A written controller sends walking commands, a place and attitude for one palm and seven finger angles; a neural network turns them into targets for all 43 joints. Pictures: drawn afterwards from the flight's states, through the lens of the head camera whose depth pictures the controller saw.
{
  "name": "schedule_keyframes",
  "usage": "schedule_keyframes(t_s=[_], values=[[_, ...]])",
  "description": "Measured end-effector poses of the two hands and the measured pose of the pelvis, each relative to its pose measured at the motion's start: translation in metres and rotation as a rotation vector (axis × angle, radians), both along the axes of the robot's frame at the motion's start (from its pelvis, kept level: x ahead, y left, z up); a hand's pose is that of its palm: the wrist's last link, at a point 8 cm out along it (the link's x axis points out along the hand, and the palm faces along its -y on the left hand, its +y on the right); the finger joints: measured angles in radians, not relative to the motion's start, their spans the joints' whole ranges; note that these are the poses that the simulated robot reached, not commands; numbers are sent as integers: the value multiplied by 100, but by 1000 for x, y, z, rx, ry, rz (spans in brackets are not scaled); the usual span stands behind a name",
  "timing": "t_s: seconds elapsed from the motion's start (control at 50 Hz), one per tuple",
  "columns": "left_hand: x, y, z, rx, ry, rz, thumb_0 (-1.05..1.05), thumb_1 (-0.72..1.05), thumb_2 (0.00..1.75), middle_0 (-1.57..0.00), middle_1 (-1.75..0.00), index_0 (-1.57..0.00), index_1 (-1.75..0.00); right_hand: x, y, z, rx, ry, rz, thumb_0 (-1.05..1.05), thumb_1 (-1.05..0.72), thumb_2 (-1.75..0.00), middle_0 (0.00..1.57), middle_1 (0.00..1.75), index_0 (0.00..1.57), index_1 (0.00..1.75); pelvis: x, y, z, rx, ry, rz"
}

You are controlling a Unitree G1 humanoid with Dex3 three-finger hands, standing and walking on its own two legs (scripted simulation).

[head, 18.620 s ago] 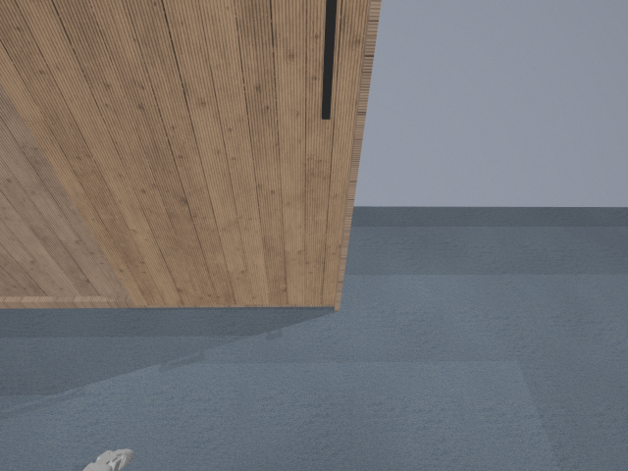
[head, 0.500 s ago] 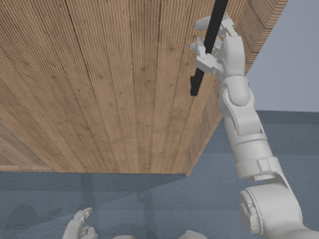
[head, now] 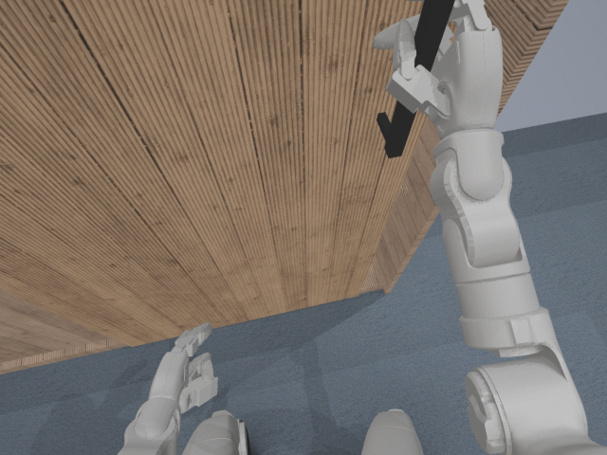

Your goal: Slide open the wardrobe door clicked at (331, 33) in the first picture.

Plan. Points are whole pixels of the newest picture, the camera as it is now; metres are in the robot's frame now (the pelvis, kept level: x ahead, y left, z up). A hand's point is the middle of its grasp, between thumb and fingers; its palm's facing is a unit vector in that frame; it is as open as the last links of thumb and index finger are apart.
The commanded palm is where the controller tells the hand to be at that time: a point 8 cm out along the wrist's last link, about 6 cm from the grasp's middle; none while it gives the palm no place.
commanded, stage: step sideways, sliding the door along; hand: right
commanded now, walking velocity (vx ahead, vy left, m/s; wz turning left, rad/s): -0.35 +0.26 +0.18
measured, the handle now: (414, 40) +0.46 -0.15 +0.23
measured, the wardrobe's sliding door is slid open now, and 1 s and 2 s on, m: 0.09 0.45 0.45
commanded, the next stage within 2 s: stop walking and hold the door there in 1.22 s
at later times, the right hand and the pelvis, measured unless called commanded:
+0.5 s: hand (242, 99) +0.40 +0.02 +0.22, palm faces +0.18 +0.98 -0.07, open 5.9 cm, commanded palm +0.37 +0.04 +0.22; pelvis +0.03 +0.16 +0.00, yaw -2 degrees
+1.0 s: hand out of the picture +0.37 +0.23 +0.22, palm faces -0.06 +1.00 -0.06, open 6.0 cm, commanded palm +0.35 +0.23 +0.23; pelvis +0.00 +0.30 +0.00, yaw +3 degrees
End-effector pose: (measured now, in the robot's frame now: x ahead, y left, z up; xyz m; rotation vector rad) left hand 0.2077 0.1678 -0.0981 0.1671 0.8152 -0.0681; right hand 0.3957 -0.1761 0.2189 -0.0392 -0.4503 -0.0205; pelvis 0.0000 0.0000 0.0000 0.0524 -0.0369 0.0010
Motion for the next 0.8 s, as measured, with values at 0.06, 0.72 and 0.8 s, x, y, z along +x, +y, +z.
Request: schedule_keyframes(t_s=[0.06, 0.72, 0.8], values=[[17, 28, -13, -11, -24, 8, 1, 90, 90, -21, -30, -21, -30, -2, 12, -1, -29, -20, -85, -3, -80, -87, 45, 140, 22, 140, 4, 22, -6, 6, -2, -27], [35, 217, 33, 26, -79, -22, 2, 90, 90, -20, -30, -20, -30, -27, 230, -2, 29, -40, 88, 0, -82, -84, 45, 140, 22, 132, 17, 190, 19, -26, 7, 0], [24, 232, 36, -1, -68, -20, 2, 90, 90, -20, -30, -20, -30, -31, 265, 0, 26, -19, 124, 2, -81, -83, 42, 140, 24, 134, 17, 210, 24, 2, -1, 35]])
